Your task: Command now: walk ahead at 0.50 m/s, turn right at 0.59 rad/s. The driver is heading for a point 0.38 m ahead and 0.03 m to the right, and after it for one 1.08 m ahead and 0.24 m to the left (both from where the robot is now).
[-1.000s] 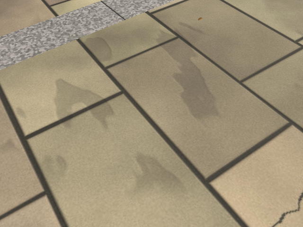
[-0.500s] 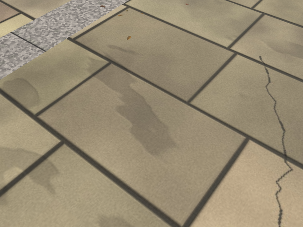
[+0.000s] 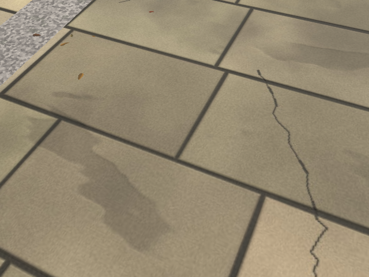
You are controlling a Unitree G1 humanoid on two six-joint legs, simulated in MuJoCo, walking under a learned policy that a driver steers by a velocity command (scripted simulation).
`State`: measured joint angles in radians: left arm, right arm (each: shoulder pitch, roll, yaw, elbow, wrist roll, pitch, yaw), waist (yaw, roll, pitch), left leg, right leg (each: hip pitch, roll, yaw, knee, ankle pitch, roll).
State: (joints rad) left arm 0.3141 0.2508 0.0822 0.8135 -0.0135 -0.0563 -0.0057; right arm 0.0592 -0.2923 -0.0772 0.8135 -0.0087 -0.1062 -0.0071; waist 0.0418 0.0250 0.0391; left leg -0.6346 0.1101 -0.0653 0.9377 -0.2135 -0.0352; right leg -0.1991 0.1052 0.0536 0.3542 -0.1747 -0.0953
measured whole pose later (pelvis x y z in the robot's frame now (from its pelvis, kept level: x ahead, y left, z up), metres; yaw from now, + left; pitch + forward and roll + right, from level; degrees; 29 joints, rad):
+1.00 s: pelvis +0.53 -0.02 +0.00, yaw +8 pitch +2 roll -2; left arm 0.34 0.28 0.08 0.82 0.01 -0.09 0.00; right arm 0.15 -0.32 -0.07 0.70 0.02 -0.03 0.03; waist 0.07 0.05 0.01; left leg -0.71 0.10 -0.04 0.86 -0.07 -0.01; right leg -0.04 0.00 -0.16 0.26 -0.25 0.00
